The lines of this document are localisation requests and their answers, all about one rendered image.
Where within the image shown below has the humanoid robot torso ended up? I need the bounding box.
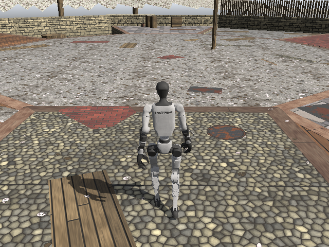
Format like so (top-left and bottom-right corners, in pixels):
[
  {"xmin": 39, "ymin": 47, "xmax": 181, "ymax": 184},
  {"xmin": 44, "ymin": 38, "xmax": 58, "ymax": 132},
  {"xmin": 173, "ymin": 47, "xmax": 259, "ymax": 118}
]
[{"xmin": 152, "ymin": 101, "xmax": 175, "ymax": 154}]

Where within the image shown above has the robot left foot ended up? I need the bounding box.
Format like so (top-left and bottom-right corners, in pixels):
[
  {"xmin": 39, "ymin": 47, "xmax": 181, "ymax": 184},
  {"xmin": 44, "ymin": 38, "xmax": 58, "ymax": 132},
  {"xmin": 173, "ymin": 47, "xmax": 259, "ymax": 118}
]
[{"xmin": 153, "ymin": 195, "xmax": 161, "ymax": 207}]

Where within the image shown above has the robot left hand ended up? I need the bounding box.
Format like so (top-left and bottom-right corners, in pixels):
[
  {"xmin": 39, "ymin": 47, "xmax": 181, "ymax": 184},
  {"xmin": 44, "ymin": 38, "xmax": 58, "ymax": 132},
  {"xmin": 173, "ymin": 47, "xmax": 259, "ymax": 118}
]
[{"xmin": 137, "ymin": 154, "xmax": 149, "ymax": 170}]

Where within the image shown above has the right robot forearm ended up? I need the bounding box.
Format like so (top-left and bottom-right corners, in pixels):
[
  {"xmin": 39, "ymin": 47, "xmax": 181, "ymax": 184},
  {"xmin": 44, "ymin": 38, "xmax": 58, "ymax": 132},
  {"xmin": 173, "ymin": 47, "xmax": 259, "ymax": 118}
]
[{"xmin": 182, "ymin": 123, "xmax": 191, "ymax": 144}]

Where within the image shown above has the robot left upper arm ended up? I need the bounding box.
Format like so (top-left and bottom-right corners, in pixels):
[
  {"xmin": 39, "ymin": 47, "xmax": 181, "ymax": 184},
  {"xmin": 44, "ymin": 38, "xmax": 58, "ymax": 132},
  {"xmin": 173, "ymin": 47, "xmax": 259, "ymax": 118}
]
[{"xmin": 142, "ymin": 104, "xmax": 153, "ymax": 134}]

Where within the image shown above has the left robot forearm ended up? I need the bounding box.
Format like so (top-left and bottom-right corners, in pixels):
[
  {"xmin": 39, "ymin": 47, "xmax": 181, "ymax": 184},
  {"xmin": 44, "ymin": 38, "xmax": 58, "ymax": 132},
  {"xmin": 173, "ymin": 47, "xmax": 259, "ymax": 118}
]
[{"xmin": 138, "ymin": 127, "xmax": 147, "ymax": 154}]

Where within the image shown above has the robot right hand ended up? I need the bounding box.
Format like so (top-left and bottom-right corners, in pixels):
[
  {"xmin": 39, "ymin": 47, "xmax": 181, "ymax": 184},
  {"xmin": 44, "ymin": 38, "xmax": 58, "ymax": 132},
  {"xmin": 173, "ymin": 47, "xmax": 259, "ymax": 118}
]
[{"xmin": 181, "ymin": 142, "xmax": 192, "ymax": 153}]

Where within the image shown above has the robot right upper arm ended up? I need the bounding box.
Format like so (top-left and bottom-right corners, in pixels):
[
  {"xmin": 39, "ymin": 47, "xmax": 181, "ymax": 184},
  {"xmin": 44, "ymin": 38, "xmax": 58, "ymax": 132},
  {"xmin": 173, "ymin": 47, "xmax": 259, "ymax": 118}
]
[{"xmin": 174, "ymin": 103, "xmax": 187, "ymax": 131}]

